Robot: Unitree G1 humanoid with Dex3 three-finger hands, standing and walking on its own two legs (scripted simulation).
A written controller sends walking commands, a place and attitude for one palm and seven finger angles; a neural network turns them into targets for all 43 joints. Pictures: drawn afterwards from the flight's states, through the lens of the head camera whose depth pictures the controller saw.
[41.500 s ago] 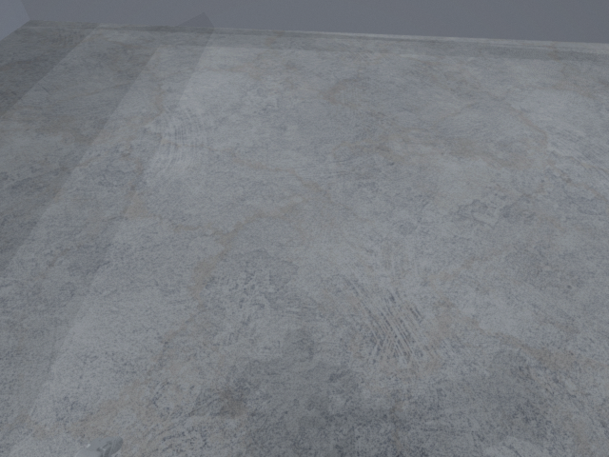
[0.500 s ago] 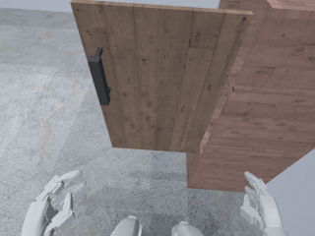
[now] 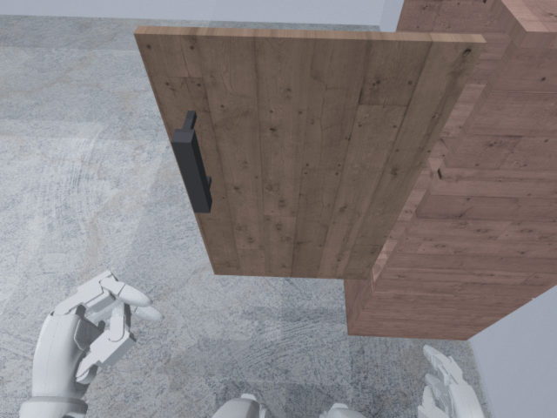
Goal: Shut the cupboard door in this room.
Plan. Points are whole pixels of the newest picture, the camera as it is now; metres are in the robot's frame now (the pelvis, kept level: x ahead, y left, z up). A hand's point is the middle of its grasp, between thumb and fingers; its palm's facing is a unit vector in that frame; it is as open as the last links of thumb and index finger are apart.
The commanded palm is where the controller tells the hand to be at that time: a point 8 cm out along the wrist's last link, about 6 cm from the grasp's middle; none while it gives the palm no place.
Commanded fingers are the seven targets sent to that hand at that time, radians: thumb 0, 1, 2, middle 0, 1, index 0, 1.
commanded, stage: raise the hand and make a fist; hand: left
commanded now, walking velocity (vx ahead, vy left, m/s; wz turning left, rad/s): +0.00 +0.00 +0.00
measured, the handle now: (197, 164) +0.43 +0.16 +0.12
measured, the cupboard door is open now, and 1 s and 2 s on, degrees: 90 90 90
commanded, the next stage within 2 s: bring the fist close to the handle in 0.96 s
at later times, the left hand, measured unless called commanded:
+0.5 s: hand (115, 311) +0.22 +0.20 +0.11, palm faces +0.03 -1.00 -0.05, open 3.1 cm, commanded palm +0.19 +0.25 +0.12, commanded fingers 0.00 0.90 0.90 -1.30 -1.50 -1.30 -1.50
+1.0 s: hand (132, 294) +0.23 +0.18 +0.13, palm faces +0.07 -1.00 -0.05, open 3.1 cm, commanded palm +0.20 +0.23 +0.13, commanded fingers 0.00 0.90 0.90 -1.30 -1.50 -1.30 -1.50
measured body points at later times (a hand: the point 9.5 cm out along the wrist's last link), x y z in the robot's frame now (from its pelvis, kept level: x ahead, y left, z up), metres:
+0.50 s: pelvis +0.00 +0.02 +0.02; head +0.02 +0.02 +0.47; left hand +0.21 +0.26 +0.11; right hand +0.18 -0.20 -0.04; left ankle +0.01 +0.08 -0.67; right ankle +0.01 -0.10 -0.67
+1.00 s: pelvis +0.00 -0.01 +0.03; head +0.02 -0.02 +0.48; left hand +0.22 +0.23 +0.14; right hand +0.18 -0.24 -0.04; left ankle +0.01 +0.08 -0.67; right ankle +0.01 -0.10 -0.67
